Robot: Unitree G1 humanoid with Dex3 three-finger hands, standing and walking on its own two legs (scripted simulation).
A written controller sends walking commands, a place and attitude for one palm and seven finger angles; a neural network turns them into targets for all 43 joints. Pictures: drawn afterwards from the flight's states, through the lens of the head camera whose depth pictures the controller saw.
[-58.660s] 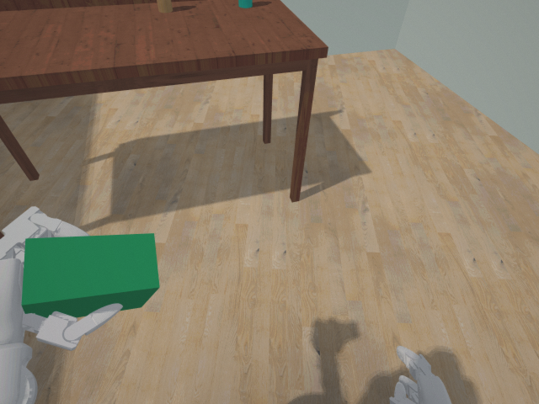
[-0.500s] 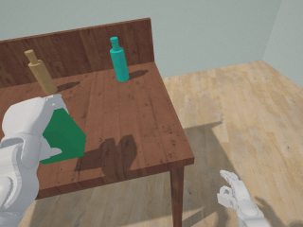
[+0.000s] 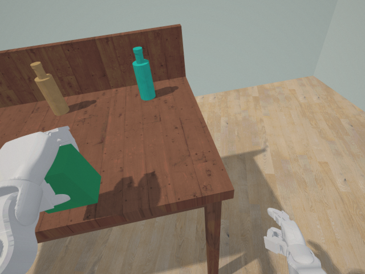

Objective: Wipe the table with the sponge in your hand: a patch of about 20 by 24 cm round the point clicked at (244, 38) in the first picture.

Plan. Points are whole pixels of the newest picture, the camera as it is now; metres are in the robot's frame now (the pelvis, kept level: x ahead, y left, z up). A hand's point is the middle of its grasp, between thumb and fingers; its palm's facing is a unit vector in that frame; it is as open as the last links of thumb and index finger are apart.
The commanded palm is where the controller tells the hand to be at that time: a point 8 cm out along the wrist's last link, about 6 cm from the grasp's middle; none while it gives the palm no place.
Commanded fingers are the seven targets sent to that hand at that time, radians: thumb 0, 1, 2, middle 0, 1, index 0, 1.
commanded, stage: bring the sponge back beside the body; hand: left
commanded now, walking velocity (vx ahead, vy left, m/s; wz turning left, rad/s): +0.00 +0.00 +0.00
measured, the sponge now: (65, 185) +0.21 +0.28 +0.14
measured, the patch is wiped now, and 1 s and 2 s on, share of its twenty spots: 1.00 1.00 1.00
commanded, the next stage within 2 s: step back with the hand held close in 0.42 s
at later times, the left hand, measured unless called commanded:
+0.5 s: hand (50, 174) +0.19 +0.27 +0.19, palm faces +0.22 -0.09 -0.97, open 10.2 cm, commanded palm +0.15 +0.28 +0.26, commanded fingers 0.00 0.10 1.30 -1.20 -1.60 -1.20 -1.60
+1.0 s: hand (55, 166) +0.19 +0.24 +0.22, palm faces +0.38 -0.81 -0.45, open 10.2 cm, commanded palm +0.13 +0.30 +0.24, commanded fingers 0.00 0.10 1.30 -1.20 -1.60 -1.20 -1.60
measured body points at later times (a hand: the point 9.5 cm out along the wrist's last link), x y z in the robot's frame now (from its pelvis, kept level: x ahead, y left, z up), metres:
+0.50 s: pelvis -0.01 +0.00 +0.00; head -0.04 -0.05 +0.44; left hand +0.17 +0.27 +0.25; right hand +0.26 -0.18 -0.06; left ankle +0.02 +0.12 -0.74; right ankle +0.00 -0.10 -0.74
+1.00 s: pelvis -0.04 +0.02 -0.01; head -0.04 +0.02 +0.44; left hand +0.16 +0.29 +0.25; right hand +0.09 -0.24 -0.11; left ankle +0.01 +0.12 -0.74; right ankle +0.00 -0.10 -0.74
